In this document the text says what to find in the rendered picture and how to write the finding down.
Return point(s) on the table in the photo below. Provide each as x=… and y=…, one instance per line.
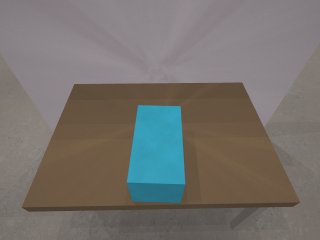
x=229, y=160

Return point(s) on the carton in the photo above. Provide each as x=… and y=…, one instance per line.
x=156, y=169

